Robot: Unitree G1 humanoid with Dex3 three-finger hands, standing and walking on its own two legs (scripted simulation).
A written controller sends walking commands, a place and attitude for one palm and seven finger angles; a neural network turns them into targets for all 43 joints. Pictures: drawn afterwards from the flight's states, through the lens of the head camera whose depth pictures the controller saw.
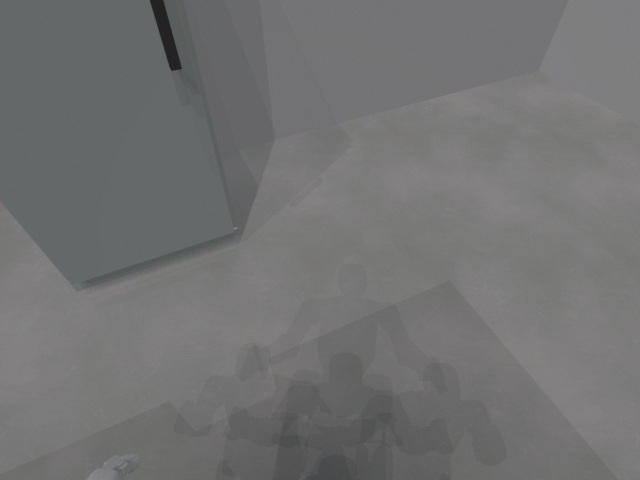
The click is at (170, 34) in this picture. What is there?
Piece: fridge door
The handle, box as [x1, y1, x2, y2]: [150, 0, 181, 70]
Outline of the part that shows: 150,0 169,66 171,70 181,68 163,1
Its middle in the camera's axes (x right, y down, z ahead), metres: -0.39 -0.60 +0.84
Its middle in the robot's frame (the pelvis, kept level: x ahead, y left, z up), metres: +1.04 +0.45 +0.24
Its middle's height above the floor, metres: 1.01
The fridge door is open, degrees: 0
